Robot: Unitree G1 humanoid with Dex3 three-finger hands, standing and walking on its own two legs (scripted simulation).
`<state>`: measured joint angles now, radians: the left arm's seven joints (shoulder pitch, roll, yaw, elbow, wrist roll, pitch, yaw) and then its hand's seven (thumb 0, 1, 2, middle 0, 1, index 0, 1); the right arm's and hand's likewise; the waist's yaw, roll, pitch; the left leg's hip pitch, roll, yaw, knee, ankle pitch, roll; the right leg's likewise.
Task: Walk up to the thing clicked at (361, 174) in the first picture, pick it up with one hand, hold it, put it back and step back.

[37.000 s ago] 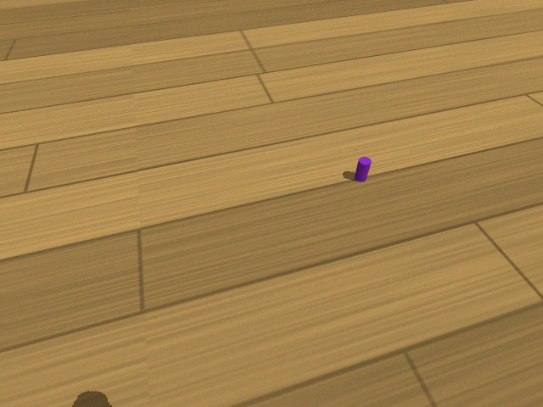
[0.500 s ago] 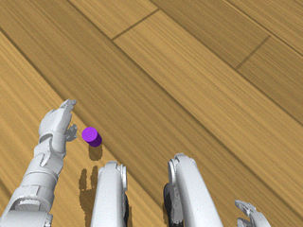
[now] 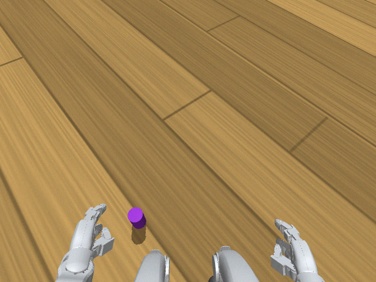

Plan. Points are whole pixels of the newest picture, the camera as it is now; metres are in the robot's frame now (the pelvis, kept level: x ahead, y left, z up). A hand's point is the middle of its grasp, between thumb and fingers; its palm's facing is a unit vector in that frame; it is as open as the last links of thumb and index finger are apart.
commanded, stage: home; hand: left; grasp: from above
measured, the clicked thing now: (137, 218) +0.42 +0.21 -0.59
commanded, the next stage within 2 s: none
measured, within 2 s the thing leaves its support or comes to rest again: neither
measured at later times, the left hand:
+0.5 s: hand (85, 258) +0.19 +0.19 +0.02, palm faces +0.07 -0.98 -0.20, open 7.4 cm
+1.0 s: hand (91, 256) +0.20 +0.18 +0.02, palm faces +0.06 -0.98 -0.21, open 7.4 cm
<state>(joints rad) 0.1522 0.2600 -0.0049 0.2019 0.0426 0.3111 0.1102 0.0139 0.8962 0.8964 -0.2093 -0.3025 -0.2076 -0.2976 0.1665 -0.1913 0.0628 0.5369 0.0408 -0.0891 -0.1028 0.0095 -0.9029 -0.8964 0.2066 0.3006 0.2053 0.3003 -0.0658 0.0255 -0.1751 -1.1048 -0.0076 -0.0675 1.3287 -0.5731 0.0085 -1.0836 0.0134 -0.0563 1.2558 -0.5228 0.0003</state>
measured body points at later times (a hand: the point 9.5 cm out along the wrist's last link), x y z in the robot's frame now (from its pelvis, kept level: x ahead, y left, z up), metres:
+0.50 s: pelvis +0.04 +0.01 +0.07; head +0.06 +0.01 +0.52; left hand +0.19 +0.24 +0.03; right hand +0.21 -0.23 +0.01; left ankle +0.03 +0.11 -0.62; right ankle +0.04 -0.13 -0.62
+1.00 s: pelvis +0.04 +0.00 +0.07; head +0.06 +0.01 +0.52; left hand +0.19 +0.23 +0.03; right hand +0.19 -0.24 +0.00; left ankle +0.03 +0.11 -0.62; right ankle +0.04 -0.13 -0.62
